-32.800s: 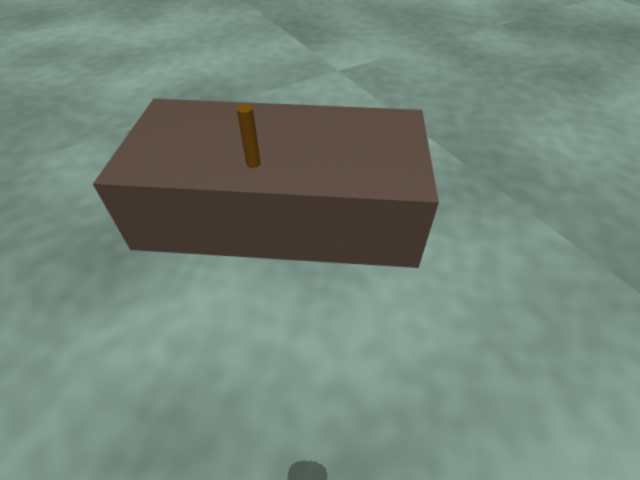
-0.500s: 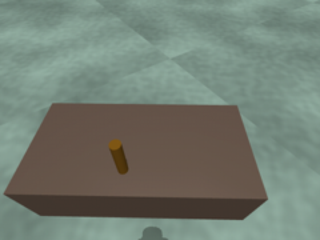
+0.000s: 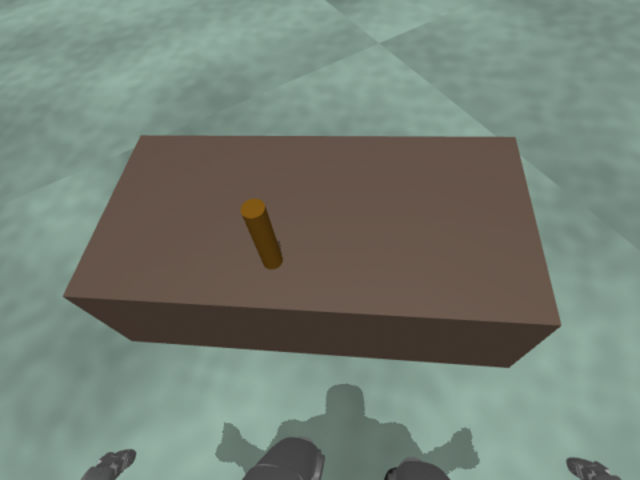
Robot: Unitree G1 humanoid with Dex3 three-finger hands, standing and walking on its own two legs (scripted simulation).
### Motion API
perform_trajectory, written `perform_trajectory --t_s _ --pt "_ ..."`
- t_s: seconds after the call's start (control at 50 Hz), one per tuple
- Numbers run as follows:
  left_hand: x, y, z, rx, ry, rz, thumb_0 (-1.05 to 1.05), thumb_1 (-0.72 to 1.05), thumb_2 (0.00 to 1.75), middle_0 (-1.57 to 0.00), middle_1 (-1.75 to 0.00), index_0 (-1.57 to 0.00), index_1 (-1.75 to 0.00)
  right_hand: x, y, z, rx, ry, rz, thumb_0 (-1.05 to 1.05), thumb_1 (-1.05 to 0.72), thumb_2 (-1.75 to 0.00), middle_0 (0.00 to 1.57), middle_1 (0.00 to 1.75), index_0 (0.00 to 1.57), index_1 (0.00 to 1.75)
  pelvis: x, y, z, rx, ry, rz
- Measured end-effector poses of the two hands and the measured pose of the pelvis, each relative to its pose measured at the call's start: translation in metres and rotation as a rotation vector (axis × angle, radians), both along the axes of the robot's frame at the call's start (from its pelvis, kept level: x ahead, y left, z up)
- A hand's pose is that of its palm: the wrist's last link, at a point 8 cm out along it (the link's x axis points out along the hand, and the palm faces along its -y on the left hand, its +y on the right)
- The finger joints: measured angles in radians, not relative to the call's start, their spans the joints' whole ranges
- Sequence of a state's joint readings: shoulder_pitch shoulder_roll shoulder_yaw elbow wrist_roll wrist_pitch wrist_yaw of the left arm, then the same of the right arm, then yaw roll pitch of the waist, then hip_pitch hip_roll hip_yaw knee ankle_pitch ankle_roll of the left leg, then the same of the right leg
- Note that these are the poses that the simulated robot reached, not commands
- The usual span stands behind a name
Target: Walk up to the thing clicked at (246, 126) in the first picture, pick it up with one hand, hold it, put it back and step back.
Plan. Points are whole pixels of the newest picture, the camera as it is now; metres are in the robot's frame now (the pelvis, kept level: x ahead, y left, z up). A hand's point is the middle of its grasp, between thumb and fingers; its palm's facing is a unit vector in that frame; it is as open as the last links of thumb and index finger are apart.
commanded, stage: step back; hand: left
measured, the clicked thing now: (263, 237) +0.61 +0.20 -0.29
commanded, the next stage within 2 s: none
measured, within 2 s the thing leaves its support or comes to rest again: neither
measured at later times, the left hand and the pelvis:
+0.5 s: hand out of the picture -0.06 +0.33 -0.16, palm faces -0.02 -0.92 -0.40, open 7.4 cm; pelvis -0.14 +0.05 +0.00, yaw -2 degrees
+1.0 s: hand out of the picture -0.13 +0.33 -0.14, palm faces -0.03 -0.90 -0.43, open 7.4 cm; pelvis -0.30 +0.06 -0.01, yaw +0 degrees
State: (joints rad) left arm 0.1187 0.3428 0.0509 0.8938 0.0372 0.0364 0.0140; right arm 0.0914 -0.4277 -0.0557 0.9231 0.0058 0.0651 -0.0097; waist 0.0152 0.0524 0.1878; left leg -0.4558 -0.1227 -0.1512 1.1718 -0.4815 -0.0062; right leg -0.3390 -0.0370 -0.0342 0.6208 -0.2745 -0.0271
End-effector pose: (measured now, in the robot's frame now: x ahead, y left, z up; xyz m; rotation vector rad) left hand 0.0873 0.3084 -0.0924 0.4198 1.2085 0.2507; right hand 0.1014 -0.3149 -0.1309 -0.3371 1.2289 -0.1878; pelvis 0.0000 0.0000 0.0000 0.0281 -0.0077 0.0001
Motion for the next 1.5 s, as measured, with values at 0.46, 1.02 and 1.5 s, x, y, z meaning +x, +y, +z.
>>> perform_trajectory --t_s 0.46,1.02,1.5 --pt "-0.14 0.061 -0.023 -0.057 -0.001 0.041 0.01 0.91 0.9 -0.2 -0.3 -0.2 -0.3 -0.098 0.061 0.047 -0.067 -0.116 0.052 0.0 -0.9 -0.89 0.2 0.3 0.2 0.3 -0.122 0.048 0.005 -0.048 -0.024 -0.016" --pt "-0.235 0.065 -0.012 -0.028 -0.203 -0.087 0.01 0.9 0.9 -0.2 -0.3 -0.21 -0.3 -0.364 0.061 0.007 -0.067 0.08 -0.041 0.01 -0.91 -0.89 0.2 0.3 0.2 0.3 -0.306 0.065 -0.015 0.011 -0.05 -0.004" --pt "-0.48 0.045 -0.006 -0.026 0.029 -0.05 0.01 0.91 0.9 -0.2 -0.3 -0.21 -0.3 -0.467 0.049 0.017 -0.011 -0.13 -0.044 0.0 -0.91 -0.89 0.2 0.3 0.2 0.3 -0.467 0.047 -0.002 0.007 -0.042 -0.106"
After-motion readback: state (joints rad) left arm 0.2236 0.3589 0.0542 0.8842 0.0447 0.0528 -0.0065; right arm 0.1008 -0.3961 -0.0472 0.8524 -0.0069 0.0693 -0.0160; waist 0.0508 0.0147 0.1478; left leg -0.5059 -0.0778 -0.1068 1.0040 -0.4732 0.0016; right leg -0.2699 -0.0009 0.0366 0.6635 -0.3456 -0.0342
